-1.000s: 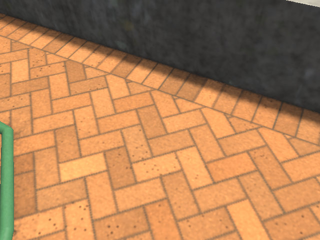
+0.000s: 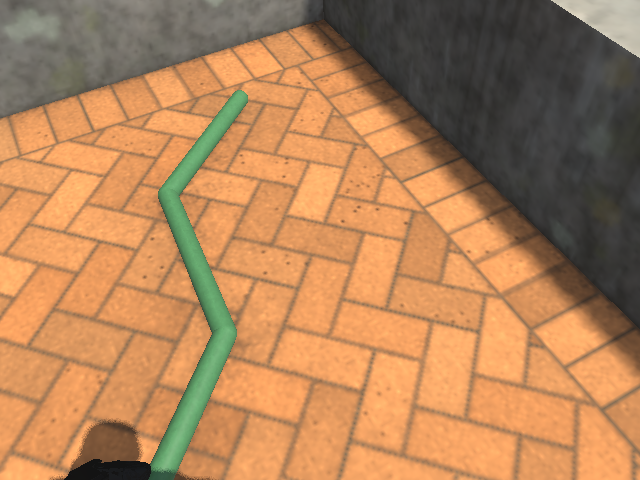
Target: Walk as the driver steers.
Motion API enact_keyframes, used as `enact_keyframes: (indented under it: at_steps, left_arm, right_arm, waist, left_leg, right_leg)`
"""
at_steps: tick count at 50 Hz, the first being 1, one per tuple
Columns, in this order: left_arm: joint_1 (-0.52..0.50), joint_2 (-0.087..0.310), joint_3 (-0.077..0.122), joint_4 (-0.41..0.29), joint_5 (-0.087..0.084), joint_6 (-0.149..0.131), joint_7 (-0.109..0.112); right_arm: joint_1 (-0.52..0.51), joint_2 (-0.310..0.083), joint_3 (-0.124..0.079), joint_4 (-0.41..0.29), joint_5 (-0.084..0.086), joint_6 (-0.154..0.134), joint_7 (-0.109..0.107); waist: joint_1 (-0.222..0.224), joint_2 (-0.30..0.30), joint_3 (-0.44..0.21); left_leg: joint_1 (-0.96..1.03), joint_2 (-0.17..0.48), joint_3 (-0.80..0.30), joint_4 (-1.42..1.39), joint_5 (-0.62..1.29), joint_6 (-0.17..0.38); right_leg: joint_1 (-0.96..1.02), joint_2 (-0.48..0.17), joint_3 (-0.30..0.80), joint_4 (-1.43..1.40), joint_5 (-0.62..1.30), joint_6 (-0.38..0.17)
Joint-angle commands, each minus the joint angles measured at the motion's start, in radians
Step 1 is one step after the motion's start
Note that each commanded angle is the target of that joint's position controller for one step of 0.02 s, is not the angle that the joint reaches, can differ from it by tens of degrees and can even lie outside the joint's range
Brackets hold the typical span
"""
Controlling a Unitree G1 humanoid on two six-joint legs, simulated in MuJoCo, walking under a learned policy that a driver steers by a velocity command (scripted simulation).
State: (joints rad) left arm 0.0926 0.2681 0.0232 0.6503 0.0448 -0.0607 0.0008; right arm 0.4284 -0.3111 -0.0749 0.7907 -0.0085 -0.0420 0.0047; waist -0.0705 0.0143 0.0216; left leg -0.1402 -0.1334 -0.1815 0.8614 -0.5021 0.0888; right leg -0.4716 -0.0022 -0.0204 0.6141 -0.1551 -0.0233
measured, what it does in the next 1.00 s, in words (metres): walks ahead, turning left: left foot, then right foot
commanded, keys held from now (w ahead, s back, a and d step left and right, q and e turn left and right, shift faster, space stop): w+q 0.02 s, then w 0.50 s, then w+q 0.48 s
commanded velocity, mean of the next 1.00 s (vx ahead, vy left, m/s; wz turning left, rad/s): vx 0.50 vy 0.00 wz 0.32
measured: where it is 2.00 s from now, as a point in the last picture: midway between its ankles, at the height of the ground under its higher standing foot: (248, 337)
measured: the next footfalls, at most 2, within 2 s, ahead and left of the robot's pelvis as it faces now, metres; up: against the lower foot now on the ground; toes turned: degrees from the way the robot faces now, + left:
left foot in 0.44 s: +0.37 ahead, +0.12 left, +0.00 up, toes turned +10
right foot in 0.96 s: +0.70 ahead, -0.01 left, +0.00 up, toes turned +17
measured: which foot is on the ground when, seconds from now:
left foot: up 0.00-0.42, down 0.44-0.98, up 1.00-1.00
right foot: down 0.00-0.46, up 0.48-0.94, down 0.96-1.00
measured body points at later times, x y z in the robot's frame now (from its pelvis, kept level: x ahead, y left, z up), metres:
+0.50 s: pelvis +0.26 +0.03 +0.00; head +0.29 +0.05 +0.45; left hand +0.19 +0.28 -0.14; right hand +0.50 -0.17 -0.08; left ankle +0.34 +0.11 -0.72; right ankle +0.11 -0.10 -0.67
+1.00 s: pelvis +0.53 +0.05 +0.00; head +0.56 +0.05 +0.45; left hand +0.67 +0.33 -0.07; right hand +0.57 -0.23 -0.13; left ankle +0.34 +0.11 -0.70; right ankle +0.66 -0.02 -0.72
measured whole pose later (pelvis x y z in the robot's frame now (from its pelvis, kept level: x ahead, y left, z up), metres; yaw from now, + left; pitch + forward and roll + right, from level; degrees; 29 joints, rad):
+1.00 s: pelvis +0.53 +0.05 +0.00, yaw +19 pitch +1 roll +1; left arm 0.04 0.25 0.02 0.72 0.04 -0.07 0.00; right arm 0.45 -0.27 -0.07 0.92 -0.01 -0.05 0.00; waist -0.08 0.00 0.04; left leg -0.07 -0.10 -0.13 0.66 -0.48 0.08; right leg -0.45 -0.02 -0.03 0.57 -0.11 -0.03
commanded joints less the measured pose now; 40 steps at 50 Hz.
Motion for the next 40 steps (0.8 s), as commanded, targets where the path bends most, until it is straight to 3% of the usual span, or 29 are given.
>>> enact_keyframes:
  at_steps: [1, 2, 4, 5, 9, 14, 17, 20, 21, 22, 23, 24, 25, 26, 27, 29, 33, 36, 40]
  left_arm:
    - [0.192, 0.143, 0.056, -0.014, -0.009, 0.005, 0.012]
    - [0.175, 0.103, 0.045, 0.001, -0.011, 0.003, 0.007]
    - [0.193, 0.090, 0.039, 0.036, -0.015, -0.012, 0.005]
    - [0.214, 0.092, 0.039, 0.053, -0.020, -0.024, -0.001]
    - [0.263, 0.099, 0.041, 0.103, -0.030, -0.048, -0.015]
    - [0.309, 0.105, 0.040, 0.154, -0.036, -0.040, -0.018]
    - [0.366, 0.129, 0.045, 0.193, -0.036, -0.032, -0.015]
    - [0.379, 0.151, 0.047, 0.221, -0.032, -0.017, -0.009]
    - [0.374, 0.156, 0.046, 0.229, -0.036, -0.011, -0.007]
    - [0.379, 0.140, 0.039, 0.232, -0.038, -0.007, -0.005]
    - [0.360, 0.101, 0.025, 0.192, -0.039, -0.009, -0.006]
    - [0.444, 0.009, 0.008, 0.155, -0.052, -0.008, -0.015]
    - [0.353, 0.128, 0.041, 0.163, -0.024, 0.002, -0.004]
    - [0.291, 0.115, 0.041, 0.142, -0.032, -0.003, -0.009]
    - [0.269, 0.093, 0.034, 0.141, -0.033, -0.009, -0.014]
    - [0.293, 0.072, 0.031, 0.159, -0.011, 0.011, -0.021]
    - [0.211, 0.045, 0.029, 0.133, 0.001, 0.034, -0.035]
    - [0.067, 0.046, 0.027, 0.089, -0.005, 0.034, -0.034]
    - [-0.075, 0.048, 0.021, 0.042, -0.017, 0.029, -0.030]
  right_arm:
    - [-0.007, -0.095, -0.011, -0.084, -0.017, -0.007, 0.004]
    - [-0.054, -0.077, -0.007, -0.084, -0.019, -0.004, 0.014]
    - [-0.065, -0.051, 0.000, -0.080, -0.030, 0.011, 0.031]
    - [-0.063, -0.042, 0.002, -0.077, -0.031, 0.018, 0.036]
    - [-0.162, -0.026, 0.012, -0.101, -0.034, 0.021, 0.044]
    - [-0.365, 0.015, 0.046, -0.153, -0.030, 0.008, 0.059]
    - [-0.428, 0.010, 0.053, -0.166, -0.028, 0.005, 0.057]
    - [-0.399, -0.011, 0.047, -0.156, -0.034, -0.001, 0.042]
    - [-0.309, -0.019, 0.040, -0.124, -0.040, -0.009, 0.035]
    - [-0.155, -0.047, 0.025, -0.067, -0.051, -0.019, 0.025]
    - [0.027, -0.122, 0.002, -0.034, -0.069, -0.024, 0.010]
    - [0.039, -0.212, -0.019, -0.031, -0.056, -0.016, -0.002]
    - [0.004, -0.170, -0.017, -0.034, -0.011, -0.008, -0.006]
    - [-0.064, -0.119, -0.002, -0.027, -0.006, -0.011, -0.007]
    - [-0.102, -0.075, 0.010, -0.020, -0.006, -0.018, -0.002]
    - [-0.140, -0.034, 0.021, -0.006, 0.001, -0.028, -0.002]
    - [-0.090, -0.060, 0.009, 0.038, 0.012, -0.040, -0.002]
    - [-0.046, -0.067, 0.002, 0.061, 0.008, -0.036, 0.000]
    - [0.025, -0.082, -0.007, 0.086, 0.002, -0.035, 0.003]
  waist:
    - [0.091, -0.104, -0.095]
    - [0.087, -0.055, -0.041]
    - [0.072, -0.115, -0.015]
    - [0.069, -0.130, -0.021]
    - [0.069, -0.115, -0.003]
    - [0.101, -0.109, 0.030]
    - [0.117, -0.109, 0.045]
    - [0.092, -0.110, 0.029]
    - [0.047, -0.101, -0.018]
    - [-0.013, -0.067, -0.107]
    - [-0.087, 0.039, -0.237]
    - [-0.024, 0.271, -0.320]
    - [-0.042, 0.111, -0.247]
    - [-0.002, 0.082, -0.122]
    - [0.030, 0.054, -0.064]
    - [0.087, 0.070, -0.030]
    - [0.101, 0.049, 0.009]
    - [0.069, 0.041, 0.052]
    - [0.021, 0.041, 0.054]
  left_leg:
    - [-0.510, 0.092, 0.054, 0.403, 0.104, 0.006]
    - [-0.480, 0.119, 0.062, 0.358, 0.161, -0.002]
    - [-0.433, 0.142, 0.071, 0.303, 0.186, -0.018]
    - [-0.422, 0.132, 0.073, 0.294, 0.191, -0.021]
    - [-0.516, 0.130, 0.071, 0.204, 0.277, -0.035]
    - [-0.454, 0.162, 0.188, -0.114, 0.444, -0.052]
    - [-0.398, 0.166, 0.236, -0.223, 0.426, -0.031]
    - [-0.304, 0.125, 0.266, -0.297, 0.325, 0.012]
    - [-0.183, 0.094, 0.280, -0.351, 0.326, 0.032]
    - [0.028, 0.087, 0.267, -0.384, 0.337, 0.059]
    - [0.275, 0.304, 0.026, -0.408, 0.217, 0.113]
    - [0.468, 0.567, -0.458, -0.537, 0.192, 0.235]
    - [0.398, 0.527, -0.449, -0.561, 0.228, 0.221]
    - [0.288, 0.477, -0.286, -0.571, 0.315, 0.195]
    - [0.180, 0.422, -0.195, -0.602, 0.426, 0.168]
    - [0.058, 0.340, -0.085, -0.648, 0.514, 0.131]
    - [0.002, 0.304, -0.044, -0.718, 0.525, 0.166]
    - [0.000, 0.284, -0.039, -0.744, 0.475, 0.164]
    - [0.049, 0.281, -0.048, -0.701, 0.531, 0.148]
  right_leg:
    - [0.495, -0.389, 0.626, -0.363, -0.423, -0.141]
    - [0.411, -0.332, 0.474, -0.374, -0.264, -0.127]
    - [0.340, -0.259, 0.293, -0.393, -0.035, -0.109]
    - [0.335, -0.250, 0.252, -0.393, 0.079, -0.116]
    - [0.377, -0.245, 0.134, -0.429, 0.251, -0.144]
    - [0.357, -0.196, 0.004, -0.459, 0.296, -0.131]
    - [0.404, -0.226, 0.006, -0.443, 0.336, -0.129]
    - [0.478, -0.249, -0.004, -0.333, 0.559, -0.120]
    - [0.480, -0.231, -0.030, -0.213, 0.677, -0.107]
    - [0.411, -0.191, -0.066, -0.027, 0.660, -0.088]
    - [0.223, -0.149, -0.097, 0.263, 0.349, -0.065]
    - [-0.113, 0.036, -0.098, 0.594, -0.368, -0.030]
    - [-0.205, -0.003, 0.035, 0.657, -0.347, -0.044]
    - [-0.226, -0.043, 0.049, 0.632, -0.260, -0.052]
    - [-0.187, -0.073, 0.041, 0.565, -0.202, -0.048]
    - [-0.088, -0.100, 0.030, 0.481, -0.166, -0.021]
    - [-0.110, -0.104, 0.007, 0.373, -0.091, 0.032]
    - [-0.163, -0.106, 0.006, 0.225, 0.029, 0.060]
    - [-0.155, -0.077, 0.008, 0.083, 0.126, 0.065]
